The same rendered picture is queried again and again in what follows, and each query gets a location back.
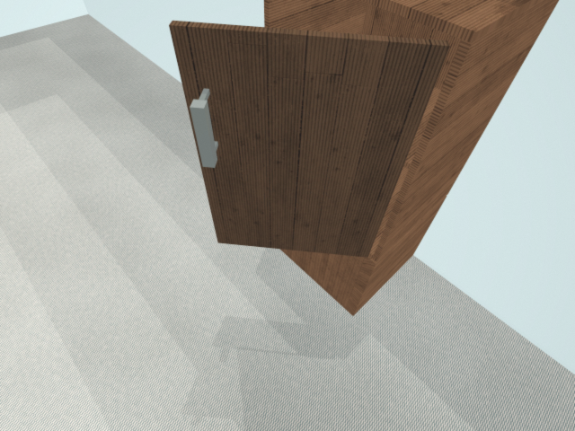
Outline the handle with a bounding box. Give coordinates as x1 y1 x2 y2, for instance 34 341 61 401
190 88 218 168

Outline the cupboard door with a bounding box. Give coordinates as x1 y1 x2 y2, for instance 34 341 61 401
169 21 450 258

